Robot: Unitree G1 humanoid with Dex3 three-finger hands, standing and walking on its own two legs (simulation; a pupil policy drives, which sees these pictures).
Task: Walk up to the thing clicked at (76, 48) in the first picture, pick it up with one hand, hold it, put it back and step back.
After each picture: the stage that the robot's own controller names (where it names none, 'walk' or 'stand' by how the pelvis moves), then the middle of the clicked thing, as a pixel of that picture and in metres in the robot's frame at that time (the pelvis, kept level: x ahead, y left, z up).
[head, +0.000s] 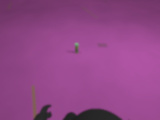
stand; (76, 48) +1.36 +0.29 -0.65
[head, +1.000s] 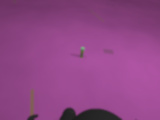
walk; (82, 52) +1.25 +0.10 -0.63
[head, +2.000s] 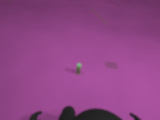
walk; (78, 69) +0.78 +0.12 -0.64
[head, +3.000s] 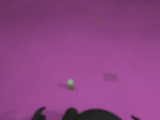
rise first; (71, 85) +0.51 +0.23 -0.63
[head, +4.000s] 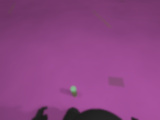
stand; (74, 91) +0.40 +0.20 -0.63
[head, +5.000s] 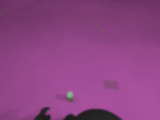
stand; (70, 97) +0.36 +0.21 -0.66
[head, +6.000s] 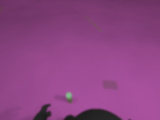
stand; (69, 98) +0.35 +0.22 -0.66
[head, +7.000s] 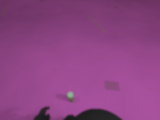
stand; (71, 97) +0.36 +0.20 -0.66
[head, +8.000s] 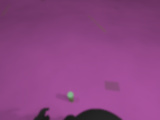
stand; (71, 97) +0.36 +0.20 -0.66
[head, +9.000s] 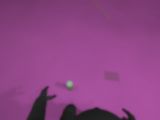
go down; (70, 86) +0.39 +0.19 -0.63
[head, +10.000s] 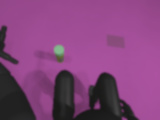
go down; (59, 55) +0.46 +0.22 -0.24
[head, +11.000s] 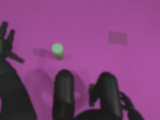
close in; (59, 53) +0.46 +0.22 -0.24
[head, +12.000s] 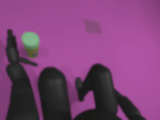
close; (32, 48) +0.45 +0.27 -0.16
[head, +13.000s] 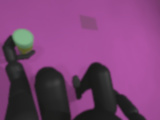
close; (25, 46) +0.44 +0.28 -0.16
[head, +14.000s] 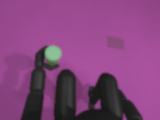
lift; (52, 59) +0.35 +0.26 -0.06
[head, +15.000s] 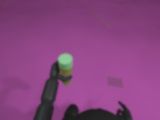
hold; (66, 71) +0.31 +0.16 +0.07
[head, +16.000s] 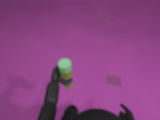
hold; (66, 75) +0.30 +0.16 +0.02
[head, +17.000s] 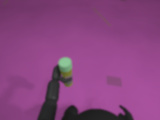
crouch; (66, 74) +0.32 +0.16 +0.02
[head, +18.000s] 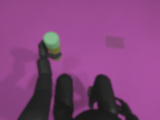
crouch; (54, 49) +0.46 +0.21 -0.06
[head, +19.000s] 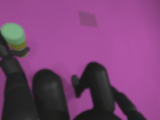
lower; (18, 44) +0.45 +0.28 -0.17
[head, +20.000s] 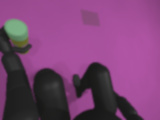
lower; (20, 41) +0.46 +0.29 -0.17
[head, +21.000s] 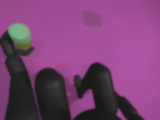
lower; (23, 44) +0.45 +0.28 -0.17
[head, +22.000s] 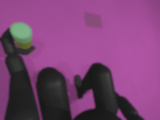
lower; (24, 42) +0.45 +0.29 -0.16
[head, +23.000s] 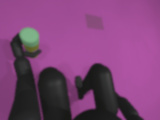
loosen; (31, 46) +0.44 +0.26 -0.16
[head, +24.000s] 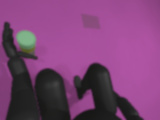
withdraw; (28, 47) +0.44 +0.27 -0.17
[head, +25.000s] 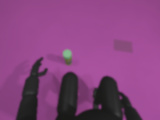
walk; (68, 58) +0.47 +0.21 -0.28
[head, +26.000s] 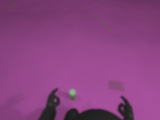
stand; (72, 95) +0.38 +0.17 -0.59
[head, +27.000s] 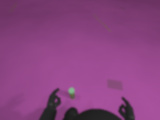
stand; (72, 93) +0.40 +0.18 -0.60
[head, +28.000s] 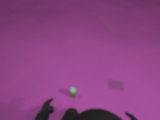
stand; (73, 93) +0.40 +0.17 -0.62
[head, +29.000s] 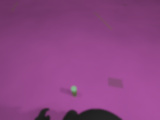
walk; (74, 91) +0.42 +0.18 -0.65
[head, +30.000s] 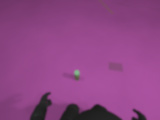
walk; (77, 75) +0.53 +0.15 -0.63
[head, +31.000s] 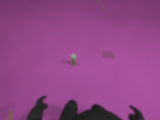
walk; (73, 60) +0.80 +0.24 -0.64
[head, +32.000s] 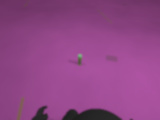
stand; (79, 60) +1.02 +0.21 -0.64
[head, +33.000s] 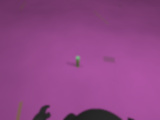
stand; (77, 62) +1.00 +0.21 -0.66
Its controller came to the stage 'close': yes
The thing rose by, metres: 0.69
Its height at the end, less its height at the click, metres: +0.00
